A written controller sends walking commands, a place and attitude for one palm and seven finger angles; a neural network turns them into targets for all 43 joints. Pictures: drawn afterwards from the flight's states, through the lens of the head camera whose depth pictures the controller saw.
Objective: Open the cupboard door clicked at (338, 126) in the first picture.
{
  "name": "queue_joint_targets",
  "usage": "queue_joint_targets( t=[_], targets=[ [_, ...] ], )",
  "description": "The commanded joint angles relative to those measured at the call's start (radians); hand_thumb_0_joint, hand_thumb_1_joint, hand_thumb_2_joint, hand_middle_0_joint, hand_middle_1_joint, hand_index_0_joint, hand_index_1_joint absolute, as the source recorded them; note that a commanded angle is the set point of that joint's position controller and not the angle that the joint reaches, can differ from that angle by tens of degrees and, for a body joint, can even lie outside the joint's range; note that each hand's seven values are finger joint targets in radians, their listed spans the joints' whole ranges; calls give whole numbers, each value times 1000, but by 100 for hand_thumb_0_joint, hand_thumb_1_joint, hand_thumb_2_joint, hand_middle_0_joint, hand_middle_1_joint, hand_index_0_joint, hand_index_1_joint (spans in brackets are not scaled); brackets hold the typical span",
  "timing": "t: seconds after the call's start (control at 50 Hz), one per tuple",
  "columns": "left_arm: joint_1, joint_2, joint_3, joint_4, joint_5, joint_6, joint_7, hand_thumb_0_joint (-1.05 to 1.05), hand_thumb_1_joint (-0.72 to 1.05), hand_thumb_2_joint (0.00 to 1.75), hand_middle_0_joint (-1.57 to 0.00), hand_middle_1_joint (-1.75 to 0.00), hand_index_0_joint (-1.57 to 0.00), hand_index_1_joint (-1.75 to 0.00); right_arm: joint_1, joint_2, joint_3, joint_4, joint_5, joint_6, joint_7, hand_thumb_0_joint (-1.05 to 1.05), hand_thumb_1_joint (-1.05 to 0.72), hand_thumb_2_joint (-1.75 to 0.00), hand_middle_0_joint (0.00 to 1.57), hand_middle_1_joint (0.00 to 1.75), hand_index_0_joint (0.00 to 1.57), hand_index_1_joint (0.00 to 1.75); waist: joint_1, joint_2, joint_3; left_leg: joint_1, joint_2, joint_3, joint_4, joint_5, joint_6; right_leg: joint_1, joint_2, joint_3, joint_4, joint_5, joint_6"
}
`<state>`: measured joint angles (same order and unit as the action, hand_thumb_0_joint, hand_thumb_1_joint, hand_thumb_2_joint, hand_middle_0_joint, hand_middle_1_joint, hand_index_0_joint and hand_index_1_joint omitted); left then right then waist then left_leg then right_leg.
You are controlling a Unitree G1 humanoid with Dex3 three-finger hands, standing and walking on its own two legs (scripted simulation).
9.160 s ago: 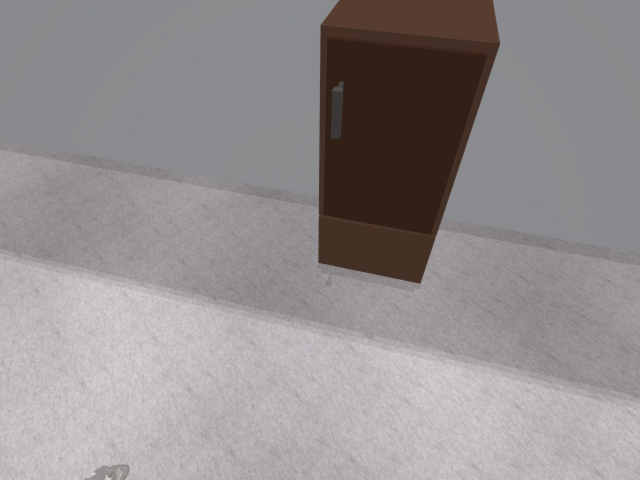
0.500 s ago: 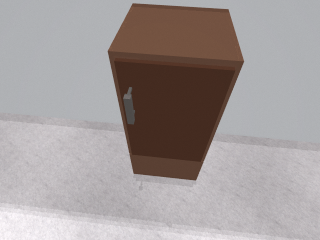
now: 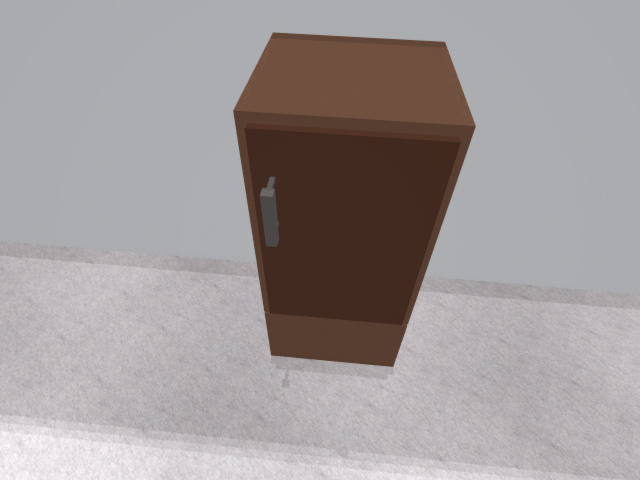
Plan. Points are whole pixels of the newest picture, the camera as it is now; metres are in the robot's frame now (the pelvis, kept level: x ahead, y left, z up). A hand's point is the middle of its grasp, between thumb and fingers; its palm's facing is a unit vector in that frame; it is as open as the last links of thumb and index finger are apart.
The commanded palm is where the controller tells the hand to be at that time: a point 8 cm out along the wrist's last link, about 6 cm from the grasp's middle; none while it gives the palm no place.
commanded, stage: come to a stop and stand still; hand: left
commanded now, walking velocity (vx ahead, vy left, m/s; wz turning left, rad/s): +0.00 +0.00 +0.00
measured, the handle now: (272, 211) +0.61 +0.13 -0.05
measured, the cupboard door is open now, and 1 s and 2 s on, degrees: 0 0 0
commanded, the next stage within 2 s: look again from close up in 0.30 s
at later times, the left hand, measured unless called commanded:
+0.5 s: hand out of the picture -0.03 +0.14 -0.18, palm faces +0.04 -0.99 -0.15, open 7.3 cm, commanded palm none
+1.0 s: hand out of the picture +0.06 +0.17 -0.18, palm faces +0.03 -0.98 -0.21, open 7.3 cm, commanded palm +0.13 +0.22 -0.08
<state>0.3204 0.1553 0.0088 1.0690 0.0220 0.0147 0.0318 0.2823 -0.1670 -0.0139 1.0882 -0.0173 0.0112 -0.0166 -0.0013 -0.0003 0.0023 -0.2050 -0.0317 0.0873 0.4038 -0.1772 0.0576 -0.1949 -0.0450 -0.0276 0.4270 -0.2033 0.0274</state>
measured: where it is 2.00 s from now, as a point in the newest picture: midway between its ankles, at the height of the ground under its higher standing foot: outside the picture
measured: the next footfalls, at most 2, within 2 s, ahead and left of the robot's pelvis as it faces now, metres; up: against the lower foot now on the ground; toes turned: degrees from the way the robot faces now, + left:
none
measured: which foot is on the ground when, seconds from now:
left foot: down 0.00-1.00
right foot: down 0.00-1.00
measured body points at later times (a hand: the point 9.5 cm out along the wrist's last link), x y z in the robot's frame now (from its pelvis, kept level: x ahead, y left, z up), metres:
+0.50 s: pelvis +0.00 -0.01 -0.01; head +0.01 -0.01 +0.44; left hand -0.03 +0.19 -0.17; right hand -0.01 -0.21 -0.17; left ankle +0.03 +0.08 -0.74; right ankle +0.02 -0.14 -0.74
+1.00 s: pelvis +0.04 -0.01 +0.00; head +0.04 -0.01 +0.44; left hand +0.06 +0.22 -0.16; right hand +0.06 -0.24 -0.16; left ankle +0.03 +0.08 -0.74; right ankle +0.02 -0.14 -0.74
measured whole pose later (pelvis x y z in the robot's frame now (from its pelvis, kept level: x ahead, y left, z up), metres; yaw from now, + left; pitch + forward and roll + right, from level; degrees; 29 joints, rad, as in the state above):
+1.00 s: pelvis +0.04 -0.01 +0.00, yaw +0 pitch +0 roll +0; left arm 0.28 0.16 0.00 1.06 0.01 -0.02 0.04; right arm 0.27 -0.18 0.01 1.06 -0.02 -0.03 -0.03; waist 0.00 0.01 0.00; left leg -0.22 -0.01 0.07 0.49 -0.27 0.04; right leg -0.19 -0.03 -0.04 0.49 -0.29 0.01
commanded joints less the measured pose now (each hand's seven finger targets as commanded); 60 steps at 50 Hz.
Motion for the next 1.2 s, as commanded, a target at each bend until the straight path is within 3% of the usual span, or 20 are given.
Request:
queue_joint_targets(
  t=[0.0, 0.36, 0.38, 0.4, 0.44, 0.52, 0.54, 0.64, 0.74, 0.94, 0.96, 0.98, 1.0, 1.02, 1.04, 1.06, 1.08, 1.12, 1.14, 1.18],
  targets=[
    [79, 79, 10, -19, 3, -21, 6, 0, 90, 90, -20, -30, -20, -30, 44, -100, -19, -26, 5, -15, -3, 0, -90, -90, 20, 30, 20, 30, 5, -5, 104, -92, 141, -186, -181, -277, -17, -43, -49, 76, -100, -113, -38],
    [157, 22, -4, 34, -6, -37, 15, 0, 90, 90, -20, -30, -20, -30, 137, -28, -3, 33, 9, -23, -15, 0, -90, -90, 20, 30, 20, 30, -2, -2, 105, -57, 127, -142, -106, -125, -25, -69, -56, 84, -107, -67, -54],
    [141, 66, -15, 49, 14, -51, 43, 0, 90, 90, -20, -30, -20, -30, 8, -74, 6, -47, 6, -34, 2, 0, -90, -90, 20, 30, 20, 30, 31, 6, 170, -154, 127, -76, 65, -123, -66, -103, -80, 64, -76, -19, -60],
    [109, 103, -2, -1, 3, -51, 33, 0, 90, 90, -20, -30, -20, -30, 55, -30, 3, -76, 1, -21, 8, 0, -90, -90, 20, 30, 20, 30, -14, -2, 86, -92, 72, -92, 87, -201, -60, -156, -106, 135, -110, -311, -81],
    [65, 104, 9, -20, 2, -58, 22, 0, 90, 90, -20, -30, -20, -30, 118, -34, 5, -74, -11, -28, 10, 0, -90, -90, 20, 30, 20, 30, -42, 35, 48, -64, 85, -109, 86, -177, -42, -198, -98, 104, -66, -346, -93],
    [99, 46, 1, -27, 2, -50, 12, 0, 90, 90, -20, -30, -20, -30, 90, -63, 1, -102, -5, -41, 0, 0, -90, -90, 20, 30, 20, 30, -2, 89, 57, -179, 143, -215, -64, -253, -2, -84, -25, 22, 57, -148, -76],
    [95, 40, 1, -25, 2, -49, 11, 0, 90, 90, -20, -30, -20, -30, 82, -66, 0, -106, -3, -45, -2, 0, -90, -90, 20, 30, 20, 30, 3, 55, 66, -196, 152, -226, -82, -250, 4, -60, -21, 16, 66, -110, -74],
    [72, 51, 1, -31, -2, -53, 10, 0, 90, 90, -20, -30, -20, -30, 84, -76, 3, -91, 0, -57, -7, 0, -90, -90, 20, 30, 20, 30, 4, -42, 73, -124, 137, -177, -55, -51, 2, -48, -44, 48, 31, 5, -68],
    [49, 80, 8, -42, -5, -52, 12, 0, 90, 90, -20, -30, -20, -30, 76, -92, 6, -73, 2, -63, -11, 0, -90, -90, 20, 30, 20, 30, 3, -40, 42, -49, 133, -140, -20, 116, -3, -25, -58, 56, 19, 84, -61],
    [23, 109, 9, -42, -6, -45, 9, 0, 90, 90, -20, -30, -20, -30, 31, -104, 9, -52, 3, -58, -13, 0, -90, -90, 20, 30, 20, 30, 4, -2, 32, -14, 132, -128, -18, 142, -12, 4, -65, 63, -3, 124, -60],
    [79, 115, 4, -10, 1, -47, 47, 0, 90, 90, -20, -30, -20, -30, -40, -128, 4, -113, 16, -50, -6, 0, -90, -90, 20, 30, 20, 30, 33, -110, 92, -76, 157, -105, 152, 179, -41, -33, -105, 106, -25, 355, -46],
    [-702, 382, 205, -1567, -192, -262, 32, 0, 88, 89, -20, -32, -20, -32, -32, -280, -40, -446, 57, -196, -34, 0, -90, -90, 20, 30, 20, 30, -96, 112, -426, 200, 49, -124, 42, 304, -40, 12, 2, -12, 81, 319, -66],
    [-163, 279, 145, -1279, -118, -210, 40, 0, 85, 88, -20, -33, -20, -33, -97, -189, 2, -397, 46, -295, -70, 0, -90, -90, 20, 30, 20, 30, 17, 283, -386, 321, 98, -121, 31, 463, -51, -58, 34, -25, 146, 96, -75],
    [-124, 206, 118, -1176, -153, -167, 86, 0, 83, 87, -21, -34, -21, -34, -88, -194, -16, -323, 46, -319, -75, 0, -90, -90, 20, 30, 20, 30, -21, 251, -325, 205, 84, -111, 23, 383, -94, -106, 44, -59, 167, -28, -66],
    [147, -35, -12, -985, -174, -81, 68, 0, 81, 86, -21, -36, -21, -36, -67, -141, -16, -319, 62, -315, -65, 0, -90, -90, 20, 30, 20, 30, -34, 182, -175, 126, 88, -127, 20, 279, -77, -185, 36, -72, 154, -75, -51],
    [-43, 25, 30, -1134, -195, -113, 49, 0, 78, 85, -21, -37, -21, -37, -85, -189, -26, -401, 53, -323, -54, 0, -90, -90, 20, 30, 20, 30, -48, 153, -42, 2, 72, -150, 49, 171, -75, -204, 29, -82, 141, -46, -51],
    [-35, 69, 78, -1103, -184, -159, 21, 0, 76, 84, -21, -39, -21, -39, -88, -206, -44, -427, 40, -328, -52, 0, -90, -90, 20, 30, 20, 30, -58, 94, -33, -63, 54, -137, 104, 67, -66, -241, 34, -87, 117, -35, -53],
    [203, 66, 151, -845, -194, -255, -60, 0, 71, 82, -21, -42, -21, -42, -92, -209, -64, -474, 34, -320, -41, 0, -90, -90, 20, 30, 20, 30, -8, -125, 31, -236, 35, -128, 198, 1, -57, -315, 49, -105, 161, -76, -55],
    [253, 33, 147, -790, -211, -319, -115, 0, 69, 81, -22, -43, -22, -43, -104, -200, -67, -500, 30, -314, -30, 0, -90, -90, 20, 30, 20, 30, 5, -260, 17, -310, 31, -120, 257, -23, -58, -369, 54, -108, 220, -97, -52],
    [332, 39, 172, -789, -251, -461, -245, 0, 64, 79, -22, -47, -22, -47, -144, -204, -86, -563, 22, -316, -14, 0, -90, -90, 20, 30, 20, 30, 45, -324, -71, -425, 14, -87, 370, -48, -59, -411, 55, -76, 329, -82, -52]
  ],
)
